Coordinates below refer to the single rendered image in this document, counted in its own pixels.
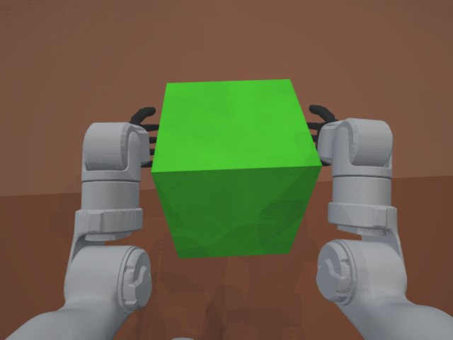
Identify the robot right upper arm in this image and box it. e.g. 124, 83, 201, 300
316, 239, 453, 340

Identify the robot left upper arm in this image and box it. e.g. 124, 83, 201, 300
5, 246, 152, 340

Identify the robot right forearm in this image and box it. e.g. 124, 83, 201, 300
317, 118, 407, 288

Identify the robot left hand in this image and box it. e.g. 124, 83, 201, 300
129, 107, 159, 168

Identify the carton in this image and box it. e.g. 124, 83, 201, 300
151, 79, 322, 259

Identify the robot right hand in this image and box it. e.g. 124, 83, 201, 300
307, 105, 339, 166

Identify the robot left forearm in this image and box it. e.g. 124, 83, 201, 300
64, 123, 150, 299

